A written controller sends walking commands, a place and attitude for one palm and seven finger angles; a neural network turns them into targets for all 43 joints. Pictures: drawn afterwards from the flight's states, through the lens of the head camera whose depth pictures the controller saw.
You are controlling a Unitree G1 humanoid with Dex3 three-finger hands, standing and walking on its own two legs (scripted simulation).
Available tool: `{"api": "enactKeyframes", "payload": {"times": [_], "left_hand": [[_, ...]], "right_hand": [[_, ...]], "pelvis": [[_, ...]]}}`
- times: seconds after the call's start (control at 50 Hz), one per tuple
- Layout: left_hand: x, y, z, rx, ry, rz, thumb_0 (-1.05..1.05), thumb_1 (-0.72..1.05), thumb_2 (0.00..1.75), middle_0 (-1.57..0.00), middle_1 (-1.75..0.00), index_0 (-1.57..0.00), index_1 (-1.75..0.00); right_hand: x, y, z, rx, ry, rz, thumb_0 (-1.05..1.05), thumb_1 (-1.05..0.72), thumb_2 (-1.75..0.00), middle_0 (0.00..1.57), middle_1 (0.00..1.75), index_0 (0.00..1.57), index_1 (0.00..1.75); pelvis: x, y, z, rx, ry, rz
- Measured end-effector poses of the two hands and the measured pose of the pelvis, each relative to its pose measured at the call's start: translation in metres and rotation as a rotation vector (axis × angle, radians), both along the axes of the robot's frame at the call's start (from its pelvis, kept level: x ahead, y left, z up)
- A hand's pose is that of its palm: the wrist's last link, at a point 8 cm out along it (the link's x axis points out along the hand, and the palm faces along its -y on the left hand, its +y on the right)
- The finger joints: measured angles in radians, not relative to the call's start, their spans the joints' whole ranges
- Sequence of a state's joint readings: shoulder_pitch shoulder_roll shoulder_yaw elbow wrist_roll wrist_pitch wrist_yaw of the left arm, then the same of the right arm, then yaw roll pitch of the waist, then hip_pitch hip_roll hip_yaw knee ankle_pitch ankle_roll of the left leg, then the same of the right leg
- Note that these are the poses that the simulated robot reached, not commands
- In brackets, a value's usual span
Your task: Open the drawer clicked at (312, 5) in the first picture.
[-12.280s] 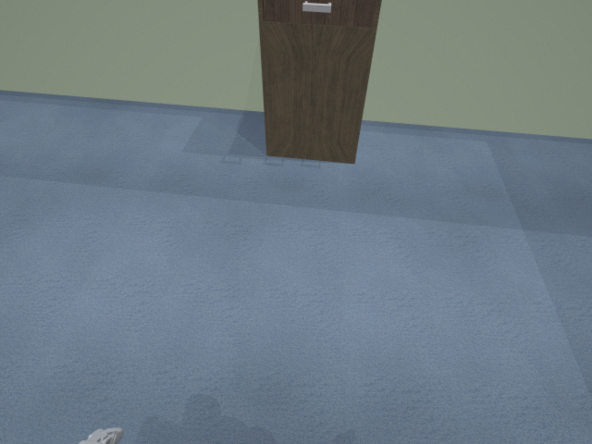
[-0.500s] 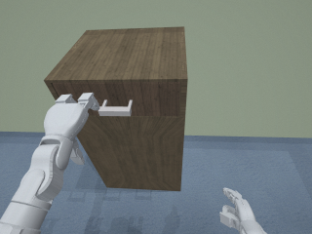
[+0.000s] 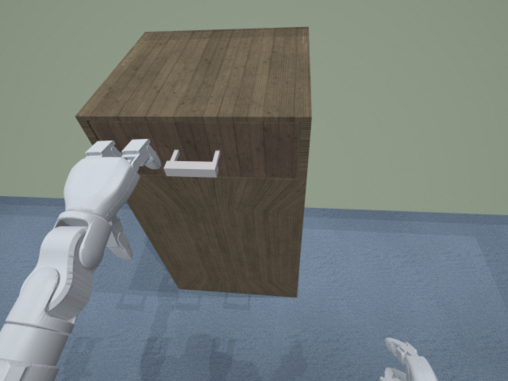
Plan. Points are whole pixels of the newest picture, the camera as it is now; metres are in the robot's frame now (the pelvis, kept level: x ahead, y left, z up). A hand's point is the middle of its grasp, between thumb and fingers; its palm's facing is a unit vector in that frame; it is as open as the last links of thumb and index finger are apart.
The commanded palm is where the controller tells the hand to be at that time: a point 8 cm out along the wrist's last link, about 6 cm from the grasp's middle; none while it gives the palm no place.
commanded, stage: move the hooked fingers above the handle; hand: left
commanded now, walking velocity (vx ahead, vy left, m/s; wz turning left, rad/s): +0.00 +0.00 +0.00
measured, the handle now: (194, 161) +0.53 +0.22 +0.02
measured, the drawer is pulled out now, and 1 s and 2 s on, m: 0.00 0.00 0.00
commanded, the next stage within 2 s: none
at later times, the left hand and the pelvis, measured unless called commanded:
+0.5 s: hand (142, 193) +0.35 +0.24 +0.11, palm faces +0.01 -0.03 -1.00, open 13.8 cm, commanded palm +0.33 +0.24 +0.17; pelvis +0.01 -0.03 +0.00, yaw +1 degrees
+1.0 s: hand (162, 176) +0.41 +0.23 +0.09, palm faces -0.01 -0.04 -1.00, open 13.8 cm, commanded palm +0.39 +0.24 +0.15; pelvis +0.03 -0.01 -0.01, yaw -1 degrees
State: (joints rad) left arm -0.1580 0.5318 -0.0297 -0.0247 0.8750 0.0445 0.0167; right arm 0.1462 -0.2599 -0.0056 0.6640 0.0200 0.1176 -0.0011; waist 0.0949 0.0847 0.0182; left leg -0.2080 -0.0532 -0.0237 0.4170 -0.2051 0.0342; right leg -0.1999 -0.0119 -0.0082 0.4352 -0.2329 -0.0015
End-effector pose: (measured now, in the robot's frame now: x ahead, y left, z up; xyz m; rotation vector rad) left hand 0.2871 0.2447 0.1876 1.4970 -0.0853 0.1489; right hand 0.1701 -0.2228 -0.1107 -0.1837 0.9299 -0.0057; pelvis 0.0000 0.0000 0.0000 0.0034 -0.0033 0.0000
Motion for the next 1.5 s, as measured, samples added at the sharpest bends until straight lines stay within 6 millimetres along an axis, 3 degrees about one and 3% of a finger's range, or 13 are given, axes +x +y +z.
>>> {"api": "enactKeyframes", "payload": {"times": [0.1, 0.24, 0.38, 0.48, 0.66, 0.8, 0.92, 1.12, 1.34, 1.5], "left_hand": [[0.004, -0.007, -0.005, 0.003, 0.065, 0.057, 0.00, -0.49, 0.30, -0.32, -1.20, -0.32, -1.21], [0.013, -0.035, -0.021, 0.018, 0.144, -0.040, 0.00, -0.49, 0.30, -0.32, -1.20, -0.32, -1.21], [0.029, -0.018, -0.011, 0.023, 0.087, 0.020, 0.00, -0.49, 0.30, -0.32, -1.20, -0.32, -1.21], [0.040, -0.008, -0.017, 0.032, 0.133, 0.076, 0.00, -0.49, 0.30, -0.32, -1.20, -0.32, -1.20], [0.059, -0.023, -0.037, 0.015, 0.182, -0.053, 0.00, -0.49, 0.30, -0.32, -1.20, -0.32, -1.20], [0.081, -0.014, -0.030, 0.025, 0.090, -0.032, 0.00, -0.49, 0.30, -0.32, -1.20, -0.32, -1.21], [0.098, -0.005, -0.034, 0.033, 0.126, 0.031, 0.00, -0.49, 0.30, -0.32, -1.20, -0.32, -1.20], [0.110, -0.022, -0.048, 0.017, 0.150, -0.077, 0.00, -0.49, 0.30, -0.32, -1.20, -0.32, -1.20], [0.138, -0.002, -0.048, 0.061, 0.162, 0.033, 0.00, -0.49, 0.30, -0.32, -1.20, -0.32, -1.20], [0.162, -0.032, -0.060, 0.051, 0.226, -0.081, 0.00, -0.49, 0.30, -0.32, -1.20, -0.32, -1.20]], "right_hand": [[0.012, -0.002, 0.002, 0.025, -0.038, -0.002, 0.01, -0.91, -0.90, 0.20, 0.30, 0.20, 0.30], [0.026, -0.009, 0.011, 0.017, -0.096, -0.004, 0.01, -0.91, -0.90, 0.20, 0.30, 0.20, 0.30], [0.025, -0.027, 0.009, -0.012, -0.074, -0.024, 0.00, -0.91, -0.90, 0.20, 0.30, 0.20, 0.30], [0.018, -0.040, 0.001, -0.036, -0.027, -0.041, 0.01, -0.91, -0.90, 0.20, 0.30, 0.20, 0.30], [0.004, -0.051, -0.007, -0.076, 0.030, -0.095, 0.01, -0.91, -0.90, 0.20, 0.30, 0.20, 0.30], [-0.007, -0.043, -0.014, -0.059, 0.074, -0.123, 0.00, -0.91, -0.90, 0.20, 0.30, 0.20, 0.30], [-0.015, -0.032, -0.018, -0.035, 0.104, -0.138, 0.00, -0.91, -0.90, 0.20, 0.30, 0.20, 0.30], [-0.019, -0.024, -0.015, -0.049, 0.106, -0.155, 0.00, -0.91, -0.90, 0.20, 0.30, 0.20, 0.30], [-0.046, -0.027, -0.023, -0.063, 0.173, -0.180, 0.00, -0.91, -0.90, 0.20, 0.30, 0.20, 0.30], [-0.077, -0.040, -0.025, -0.102, 0.239, -0.235, 0.00, -0.91, -0.90, 0.20, 0.30, 0.20, 0.30]], "pelvis": [[0.000, -0.006, 0.000, 0.003, 0.000, 0.000], [0.004, -0.018, 0.000, 0.008, -0.002, 0.000], [0.008, -0.029, -0.001, 0.007, 0.013, 0.004], [0.012, -0.030, -0.002, 0.007, 0.035, 0.009], [0.019, -0.026, -0.005, 0.006, 0.067, 0.003], [0.022, -0.018, -0.008, 0.003, 0.099, -0.002], [0.025, -0.010, -0.009, 0.002, 0.115, -0.009], [0.027, 0.000, -0.011, -0.003, 0.119, -0.012], [0.022, 0.000, -0.013, -0.007, 0.154, -0.009], [0.022, -0.002, -0.016, -0.008, 0.175, -0.012]]}}
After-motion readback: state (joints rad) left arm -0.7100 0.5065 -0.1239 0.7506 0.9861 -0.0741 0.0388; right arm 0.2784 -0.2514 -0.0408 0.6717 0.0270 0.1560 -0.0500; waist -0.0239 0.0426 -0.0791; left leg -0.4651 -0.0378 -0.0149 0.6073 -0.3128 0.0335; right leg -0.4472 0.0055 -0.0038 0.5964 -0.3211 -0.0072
